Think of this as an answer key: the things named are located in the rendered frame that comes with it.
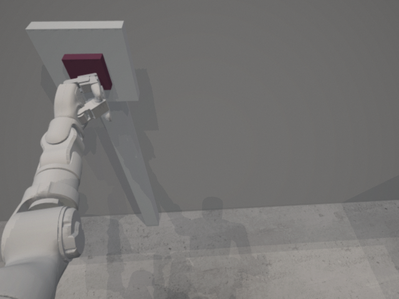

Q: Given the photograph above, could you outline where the panel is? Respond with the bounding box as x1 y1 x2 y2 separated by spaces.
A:
26 21 159 227

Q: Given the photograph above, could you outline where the robot left upper arm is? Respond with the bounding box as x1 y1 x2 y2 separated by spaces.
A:
0 206 85 299

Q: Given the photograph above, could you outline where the left robot forearm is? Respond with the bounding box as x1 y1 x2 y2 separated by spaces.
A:
1 117 85 264

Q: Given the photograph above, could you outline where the button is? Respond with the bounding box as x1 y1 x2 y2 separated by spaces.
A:
62 54 112 90

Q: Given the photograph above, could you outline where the left robot hand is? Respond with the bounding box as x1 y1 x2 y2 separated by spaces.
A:
54 73 112 130

